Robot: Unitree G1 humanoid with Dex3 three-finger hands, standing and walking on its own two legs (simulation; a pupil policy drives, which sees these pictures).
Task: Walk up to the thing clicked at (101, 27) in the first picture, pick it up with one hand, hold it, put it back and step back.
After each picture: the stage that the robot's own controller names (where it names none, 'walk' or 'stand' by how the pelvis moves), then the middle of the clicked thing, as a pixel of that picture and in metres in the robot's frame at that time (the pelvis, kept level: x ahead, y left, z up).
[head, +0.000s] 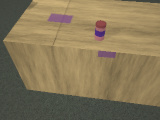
stand; (100, 30) +0.84 -0.11 -0.11
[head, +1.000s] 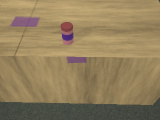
walk; (67, 33) +0.72 +0.13 -0.08
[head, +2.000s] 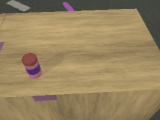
stand; (32, 66) +0.50 +0.25 -0.08
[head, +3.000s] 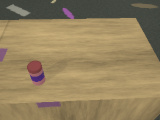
stand; (36, 73) +0.49 +0.23 -0.11
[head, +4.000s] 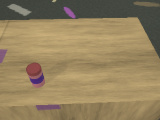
stand; (36, 75) +0.48 +0.23 -0.12
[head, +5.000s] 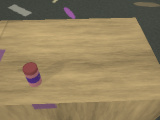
stand; (32, 75) +0.48 +0.25 -0.12
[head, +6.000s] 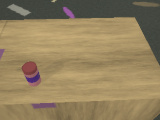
stand; (32, 74) +0.49 +0.26 -0.12
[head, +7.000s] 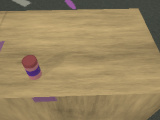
rise first; (32, 67) +0.49 +0.26 -0.11
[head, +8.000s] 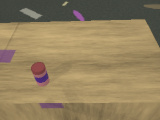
go down; (40, 74) +0.49 +0.25 -0.11
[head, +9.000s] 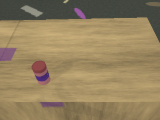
go down; (41, 73) +0.49 +0.25 -0.11
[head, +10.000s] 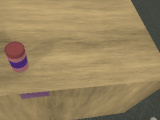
go down; (17, 57) +0.47 +0.23 -0.05
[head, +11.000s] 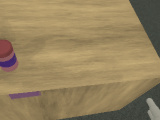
approach; (5, 56) +0.48 +0.24 -0.04
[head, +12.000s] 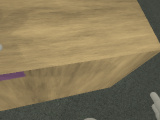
close in; out of the picture +0.52 +0.25 +0.01
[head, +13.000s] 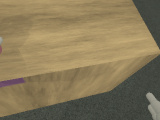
lift; out of the picture +0.50 +0.23 +0.00
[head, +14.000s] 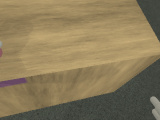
lift; out of the picture +0.48 +0.25 +0.01
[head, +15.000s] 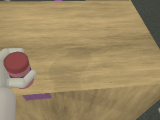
lift; (20, 71) +0.37 +0.20 +0.07
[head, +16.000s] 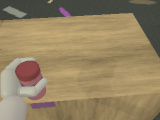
hold; (32, 81) +0.32 +0.17 +0.09
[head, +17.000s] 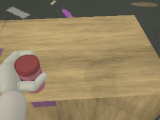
hold; (31, 75) +0.33 +0.17 +0.11
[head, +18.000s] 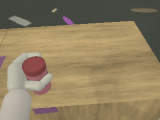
crouch; (38, 76) +0.34 +0.15 +0.11
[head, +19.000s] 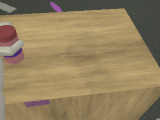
crouch; (9, 45) +0.45 +0.23 +0.12
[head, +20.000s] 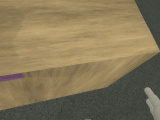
lower; out of the picture +0.51 +0.26 +0.00
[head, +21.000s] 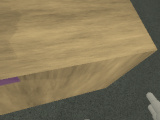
lower; out of the picture +0.52 +0.26 +0.01
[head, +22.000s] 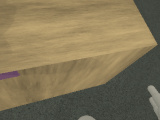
lower; out of the picture +0.53 +0.26 +0.02
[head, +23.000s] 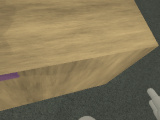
lower; out of the picture +0.53 +0.27 +0.01
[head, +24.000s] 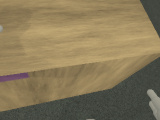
open; out of the picture +0.52 +0.24 +0.01
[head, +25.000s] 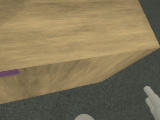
sink last; out of the picture +0.52 +0.24 +0.01
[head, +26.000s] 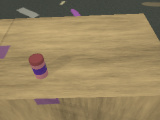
sink last; (39, 66) +0.51 +0.24 -0.06
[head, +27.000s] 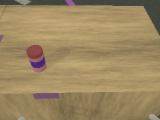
stand; (37, 59) +0.51 +0.23 -0.05
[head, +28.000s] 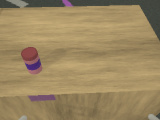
stand; (32, 61) +0.50 +0.24 -0.05
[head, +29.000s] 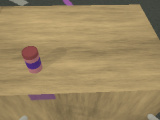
stand; (32, 60) +0.50 +0.24 -0.05
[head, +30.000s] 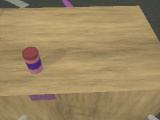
stand; (33, 60) +0.51 +0.24 -0.05
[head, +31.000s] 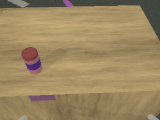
stand; (32, 61) +0.50 +0.24 -0.05
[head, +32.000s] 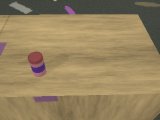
stand; (37, 64) +0.52 +0.24 -0.08
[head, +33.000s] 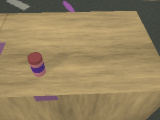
walk; (37, 64) +0.52 +0.23 -0.11
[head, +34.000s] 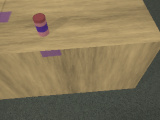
walk; (41, 25) +0.74 +0.25 -0.10
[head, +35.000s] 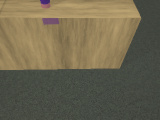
walk; out of the picture +1.05 +0.28 -0.10
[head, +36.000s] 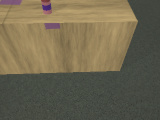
stand; (46, 5) +1.10 +0.28 -0.11
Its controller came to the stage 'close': yes
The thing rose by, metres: 0.23
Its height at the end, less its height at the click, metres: +0.00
